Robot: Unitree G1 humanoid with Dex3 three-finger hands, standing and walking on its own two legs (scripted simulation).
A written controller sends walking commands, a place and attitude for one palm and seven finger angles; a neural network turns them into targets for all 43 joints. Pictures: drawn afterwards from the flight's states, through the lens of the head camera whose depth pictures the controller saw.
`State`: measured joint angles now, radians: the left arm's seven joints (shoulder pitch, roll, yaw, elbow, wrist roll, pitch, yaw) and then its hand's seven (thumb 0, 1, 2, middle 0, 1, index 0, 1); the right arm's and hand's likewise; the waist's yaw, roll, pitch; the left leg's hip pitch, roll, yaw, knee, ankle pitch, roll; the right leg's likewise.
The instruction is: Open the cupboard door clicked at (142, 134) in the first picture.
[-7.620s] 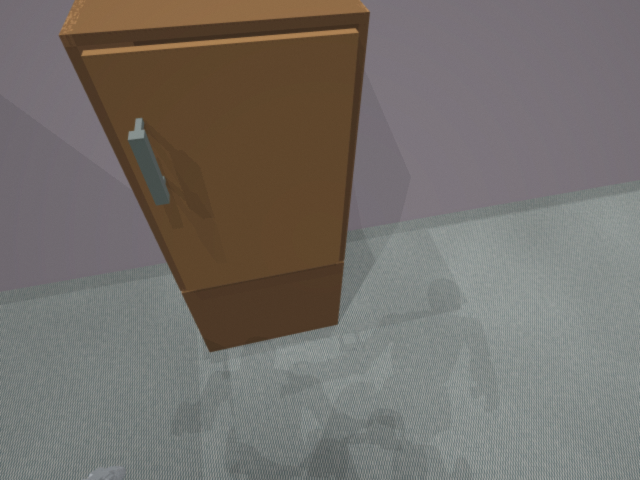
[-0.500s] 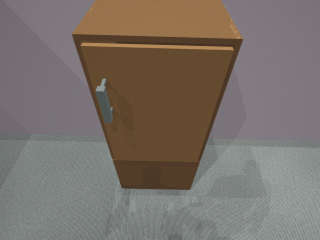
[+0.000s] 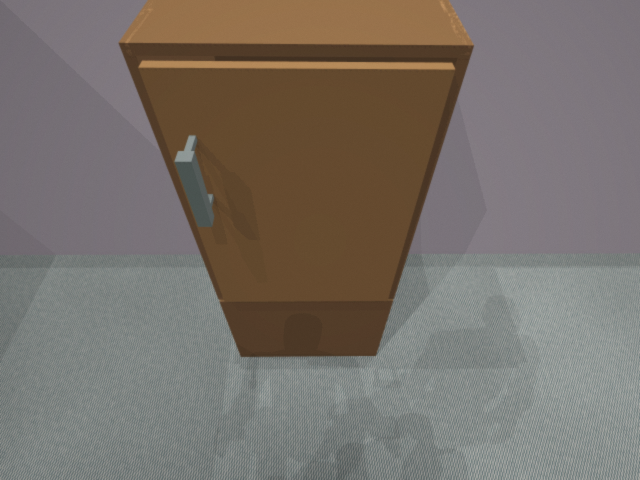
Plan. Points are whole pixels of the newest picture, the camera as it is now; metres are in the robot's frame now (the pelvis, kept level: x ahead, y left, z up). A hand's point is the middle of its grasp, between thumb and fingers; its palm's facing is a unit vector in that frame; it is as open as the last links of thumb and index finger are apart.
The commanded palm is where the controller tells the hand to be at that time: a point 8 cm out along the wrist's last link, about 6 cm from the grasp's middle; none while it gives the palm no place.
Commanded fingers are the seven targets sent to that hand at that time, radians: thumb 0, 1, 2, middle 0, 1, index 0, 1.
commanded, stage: come to a stop and stand still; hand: left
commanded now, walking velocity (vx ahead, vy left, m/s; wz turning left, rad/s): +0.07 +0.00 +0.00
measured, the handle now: (199, 182) +0.51 +0.22 +0.06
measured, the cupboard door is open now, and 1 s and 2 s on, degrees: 0 0 0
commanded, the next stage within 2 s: look again from close up in 1.64 s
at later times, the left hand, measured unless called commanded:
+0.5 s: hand out of the picture -0.07 +0.21 -0.18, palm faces +0.08 -0.98 -0.20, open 7.4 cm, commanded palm none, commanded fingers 0.00 0.90 0.90 -0.20 -0.30 -0.20 -0.30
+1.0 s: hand out of the picture -0.14 +0.22 -0.18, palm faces +0.12 -0.98 -0.16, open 7.4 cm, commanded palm none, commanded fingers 0.00 0.90 0.90 -0.20 -0.30 -0.20 -0.30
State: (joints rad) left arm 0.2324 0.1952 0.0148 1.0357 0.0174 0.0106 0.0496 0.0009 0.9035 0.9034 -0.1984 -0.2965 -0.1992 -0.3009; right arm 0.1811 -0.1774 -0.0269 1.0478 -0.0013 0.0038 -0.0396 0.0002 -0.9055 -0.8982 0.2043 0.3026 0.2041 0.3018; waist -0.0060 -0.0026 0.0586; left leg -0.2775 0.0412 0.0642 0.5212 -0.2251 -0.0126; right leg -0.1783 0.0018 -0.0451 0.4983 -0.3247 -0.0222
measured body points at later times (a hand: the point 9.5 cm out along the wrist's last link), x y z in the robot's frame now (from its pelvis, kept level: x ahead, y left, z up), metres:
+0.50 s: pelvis -0.08 +0.02 -0.01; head -0.09 +0.04 +0.44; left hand -0.08 +0.26 -0.16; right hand -0.06 -0.21 -0.15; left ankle +0.02 +0.12 -0.73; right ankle -0.04 -0.10 -0.73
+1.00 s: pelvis -0.14 +0.05 +0.00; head -0.17 +0.06 +0.45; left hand -0.15 +0.27 -0.16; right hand -0.12 -0.17 -0.16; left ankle -0.01 +0.12 -0.74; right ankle -0.18 -0.05 -0.71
